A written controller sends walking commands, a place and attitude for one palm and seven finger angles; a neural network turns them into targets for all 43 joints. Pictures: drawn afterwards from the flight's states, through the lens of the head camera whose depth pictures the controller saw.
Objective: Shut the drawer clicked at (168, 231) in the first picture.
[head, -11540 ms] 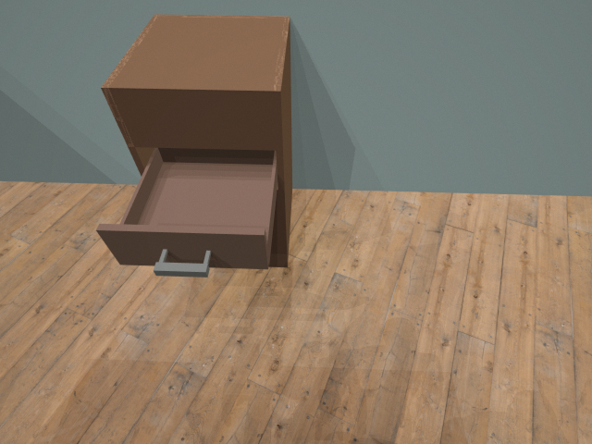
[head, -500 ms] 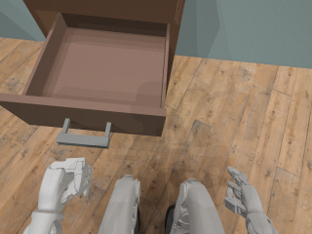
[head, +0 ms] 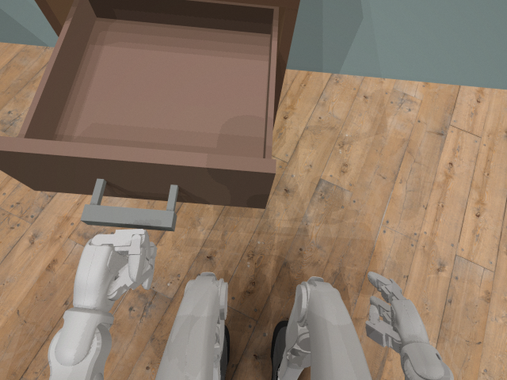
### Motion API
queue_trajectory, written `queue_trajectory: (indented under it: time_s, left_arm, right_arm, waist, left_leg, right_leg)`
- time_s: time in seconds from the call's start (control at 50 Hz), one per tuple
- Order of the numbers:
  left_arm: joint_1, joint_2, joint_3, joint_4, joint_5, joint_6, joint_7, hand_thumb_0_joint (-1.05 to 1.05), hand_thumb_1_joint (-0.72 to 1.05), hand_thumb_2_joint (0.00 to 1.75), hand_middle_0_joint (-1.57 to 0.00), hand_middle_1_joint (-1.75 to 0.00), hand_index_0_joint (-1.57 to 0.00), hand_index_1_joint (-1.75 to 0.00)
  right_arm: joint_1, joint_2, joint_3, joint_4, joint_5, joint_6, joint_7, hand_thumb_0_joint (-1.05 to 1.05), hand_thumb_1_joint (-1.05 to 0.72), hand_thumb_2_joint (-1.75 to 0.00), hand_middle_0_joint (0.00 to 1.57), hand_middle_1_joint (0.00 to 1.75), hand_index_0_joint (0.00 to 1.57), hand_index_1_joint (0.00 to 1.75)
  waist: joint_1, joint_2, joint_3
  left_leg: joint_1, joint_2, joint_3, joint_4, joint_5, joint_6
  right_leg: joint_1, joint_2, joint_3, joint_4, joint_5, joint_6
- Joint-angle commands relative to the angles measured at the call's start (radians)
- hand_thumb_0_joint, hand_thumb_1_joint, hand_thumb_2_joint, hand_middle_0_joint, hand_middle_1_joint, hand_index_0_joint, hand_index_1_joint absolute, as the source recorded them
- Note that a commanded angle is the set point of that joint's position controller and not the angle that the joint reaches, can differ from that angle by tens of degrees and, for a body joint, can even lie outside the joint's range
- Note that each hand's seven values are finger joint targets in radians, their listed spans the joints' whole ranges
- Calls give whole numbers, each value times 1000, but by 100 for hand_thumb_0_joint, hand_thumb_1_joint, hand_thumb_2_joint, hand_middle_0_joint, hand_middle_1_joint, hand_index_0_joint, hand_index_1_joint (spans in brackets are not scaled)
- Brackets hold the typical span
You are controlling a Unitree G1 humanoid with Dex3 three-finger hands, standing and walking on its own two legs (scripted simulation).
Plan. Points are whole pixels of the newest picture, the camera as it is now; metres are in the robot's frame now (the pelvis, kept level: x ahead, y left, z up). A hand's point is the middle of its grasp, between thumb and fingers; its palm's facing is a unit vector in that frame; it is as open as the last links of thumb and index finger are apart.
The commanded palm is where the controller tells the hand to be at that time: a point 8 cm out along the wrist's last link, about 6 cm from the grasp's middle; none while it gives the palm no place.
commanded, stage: bring the fist close to the handle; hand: left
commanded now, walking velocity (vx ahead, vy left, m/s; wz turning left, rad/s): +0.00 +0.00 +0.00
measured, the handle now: (133, 203) +0.35 +0.21 +0.00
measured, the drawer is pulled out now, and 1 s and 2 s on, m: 0.29 0.24 0.11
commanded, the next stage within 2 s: push the drawer shut in 0.20 s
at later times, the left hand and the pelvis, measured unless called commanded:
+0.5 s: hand (153, 262) +0.27 +0.16 +0.00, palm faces -0.03 -1.00 -0.03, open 3.2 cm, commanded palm +0.27 +0.21 +0.00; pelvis +0.00 +0.00 +0.00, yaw +1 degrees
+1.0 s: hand (161, 222) +0.33 +0.16 -0.01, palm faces -0.04 -1.00 -0.05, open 3.0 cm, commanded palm +0.33 +0.21 +0.00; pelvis -0.01 +0.00 +0.00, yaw +0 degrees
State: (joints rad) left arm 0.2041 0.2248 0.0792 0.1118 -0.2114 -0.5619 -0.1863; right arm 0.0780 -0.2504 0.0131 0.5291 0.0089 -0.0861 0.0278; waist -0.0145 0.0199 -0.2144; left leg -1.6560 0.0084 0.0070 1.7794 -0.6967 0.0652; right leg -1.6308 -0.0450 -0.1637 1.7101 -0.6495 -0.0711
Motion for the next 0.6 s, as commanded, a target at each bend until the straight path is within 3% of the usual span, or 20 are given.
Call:
queue_trajectory:
  time_s: [0.0,0.14,0.18,0.24,0.26,0.34,0.4,0.58]
  left_arm:
    - [27,68,40,-184,-8,-54,11,0,90,90,-140,-160,-140,-160]
    - [-34,77,29,-167,1,-73,13,0,90,90,-140,-160,-140,-160]
    - [-17,83,33,-197,4,-84,13,0,90,90,-140,-160,-140,-160]
    - [-10,77,25,-198,9,-79,23,0,90,90,-140,-160,-140,-160]
    - [13,79,31,-200,12,-75,27,0,90,90,-140,-160,-140,-160]
    - [-21,56,2,-181,26,-53,48,0,90,90,-140,-160,-140,-160]
    - [-82,74,24,-151,31,-53,60,0,90,90,-140,-160,-140,-160]
    - [-332,94,21,-115,36,-74,54,0,90,90,-140,-160,-140,-160]
  right_arm:
    - [12,-147,-67,-137,5,-40,-8,0,-90,-90,20,30,20,30]
    - [18,-155,-63,-126,1,-44,-16,0,-90,-90,20,30,20,30]
    - [19,-156,-65,-133,0,-45,-14,0,-90,-90,20,30,20,30]
    - [19,-154,-64,-135,-1,-40,-13,0,-90,-90,20,30,20,30]
    - [18,-157,-65,-139,-1,-36,-10,0,-90,-90,20,30,20,30]
    - [17,-155,-64,-143,-1,-25,-8,0,-90,-90,20,30,20,30]
    - [23,-155,-61,-136,0,-19,-12,0,-90,-90,20,30,20,30]
    - [36,-168,-54,-102,-8,-18,-28,0,-90,-90,20,30,20,30]
  waist:
    - [-9,12,-432]
    - [-20,19,-421]
    - [0,63,-454]
    - [-2,72,-453]
    - [9,82,-457]
    - [-13,53,-437]
    - [-24,11,-417]
    - [-53,61,-446]
  left_leg:
    - [315,-22,-113,-259,274,-33]
    - [326,-24,-121,-256,253,-34]
    - [375,-23,-127,-272,284,-42]
    - [399,-21,-132,-281,305,-46]
    - [412,-20,-137,-290,313,-50]
    - [396,-21,-138,-281,304,-46]
    - [340,-24,-127,-264,254,-39]
    - [343,-25,-124,-240,229,-37]
  right_leg:
    - [320,44,136,-223,153,26]
    - [273,45,127,-215,135,24]
    - [265,41,120,-201,146,21]
    - [254,41,114,-198,159,20]
    - [251,40,109,-192,161,19]
    - [243,39,109,-198,164,22]
    - [263,41,120,-212,140,25]
    - [237,37,130,-218,125,25]
